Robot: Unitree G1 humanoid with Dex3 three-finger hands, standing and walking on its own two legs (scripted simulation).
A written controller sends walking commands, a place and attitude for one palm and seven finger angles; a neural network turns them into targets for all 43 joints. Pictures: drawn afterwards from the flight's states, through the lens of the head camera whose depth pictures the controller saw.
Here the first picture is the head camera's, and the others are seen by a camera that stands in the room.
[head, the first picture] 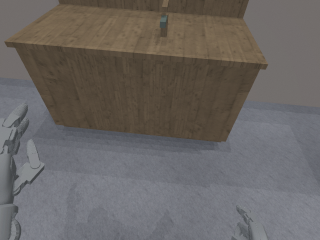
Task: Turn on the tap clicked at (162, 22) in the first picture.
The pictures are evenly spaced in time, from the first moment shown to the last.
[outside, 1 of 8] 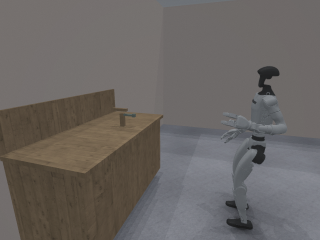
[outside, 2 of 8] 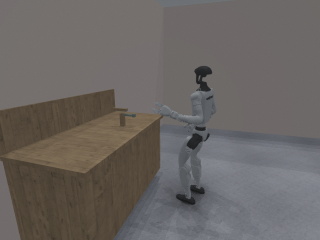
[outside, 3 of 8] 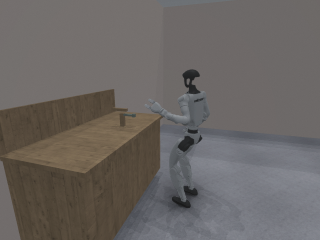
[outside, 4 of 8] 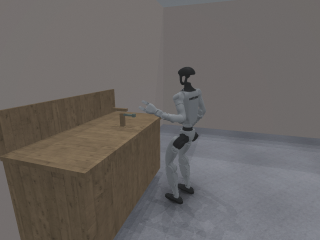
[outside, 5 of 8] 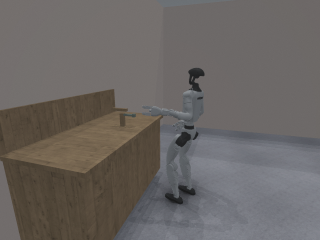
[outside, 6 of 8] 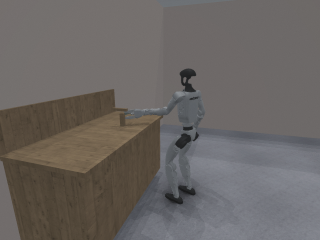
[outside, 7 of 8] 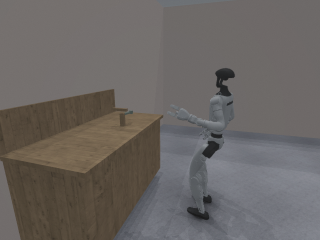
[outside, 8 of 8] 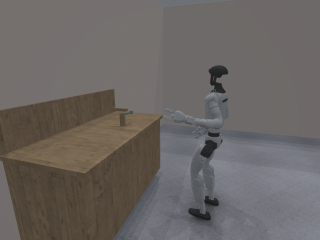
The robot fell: no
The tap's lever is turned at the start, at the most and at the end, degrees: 0 74 74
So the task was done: yes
